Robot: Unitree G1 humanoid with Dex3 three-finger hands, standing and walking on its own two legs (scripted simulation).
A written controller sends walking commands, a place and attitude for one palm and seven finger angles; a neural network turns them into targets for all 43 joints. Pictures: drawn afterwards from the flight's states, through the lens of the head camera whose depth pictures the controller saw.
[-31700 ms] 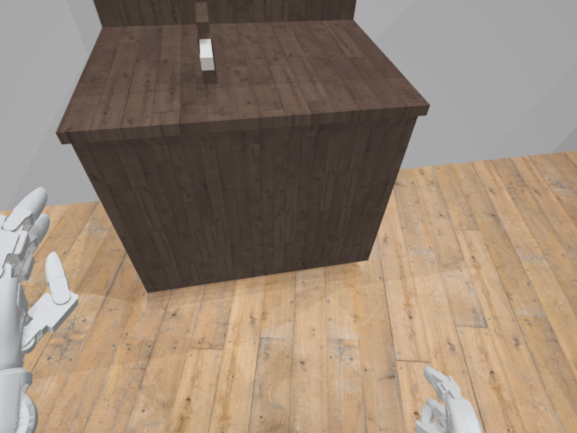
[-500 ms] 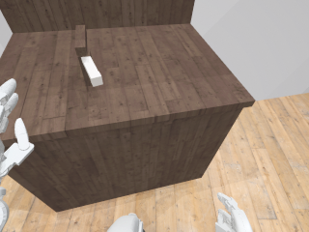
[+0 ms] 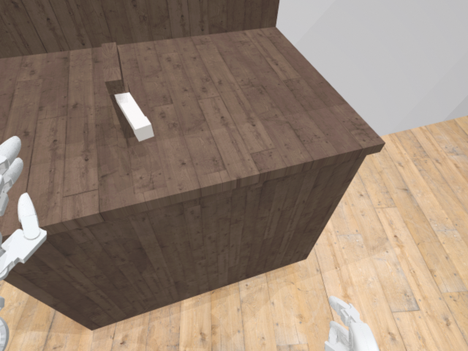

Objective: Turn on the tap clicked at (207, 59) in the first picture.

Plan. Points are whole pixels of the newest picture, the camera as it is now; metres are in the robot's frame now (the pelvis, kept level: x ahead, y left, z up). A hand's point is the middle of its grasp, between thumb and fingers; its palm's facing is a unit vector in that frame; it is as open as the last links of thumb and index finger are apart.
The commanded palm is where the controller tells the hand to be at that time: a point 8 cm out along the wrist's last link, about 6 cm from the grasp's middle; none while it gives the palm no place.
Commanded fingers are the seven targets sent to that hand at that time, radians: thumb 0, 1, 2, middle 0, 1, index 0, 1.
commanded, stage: look again from close up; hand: left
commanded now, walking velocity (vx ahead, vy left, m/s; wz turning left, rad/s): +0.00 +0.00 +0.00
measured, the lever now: (142, 128) +0.44 +0.20 +0.13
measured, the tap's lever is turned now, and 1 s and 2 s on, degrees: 13 13 13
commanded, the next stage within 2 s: shuffle to correct the standing spot in 0.30 s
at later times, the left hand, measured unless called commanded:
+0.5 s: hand (53, 226) +0.23 +0.25 +0.16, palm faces +0.41 -0.83 -0.37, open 7.4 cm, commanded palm +0.18 +0.28 +0.18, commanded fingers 0.00 0.90 0.90 -0.20 -0.30 -0.20 -0.30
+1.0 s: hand (88, 195) +0.28 +0.23 +0.15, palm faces +0.42 -0.83 -0.37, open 7.4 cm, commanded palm +0.22 +0.25 +0.18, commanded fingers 0.00 0.90 0.90 -0.20 -0.30 -0.20 -0.30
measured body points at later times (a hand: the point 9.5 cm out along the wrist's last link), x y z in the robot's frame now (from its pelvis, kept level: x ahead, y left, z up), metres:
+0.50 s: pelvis +0.02 +0.00 +0.00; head +0.03 +0.00 +0.45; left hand +0.20 +0.29 +0.18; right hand +0.20 -0.23 -0.07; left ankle +0.01 +0.12 -0.74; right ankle +0.01 -0.10 -0.74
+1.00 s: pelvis +0.06 -0.03 -0.02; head +0.08 -0.01 +0.43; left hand +0.25 +0.27 +0.17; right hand +0.23 -0.25 -0.10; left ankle +0.04 +0.10 -0.74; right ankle +0.01 -0.11 -0.71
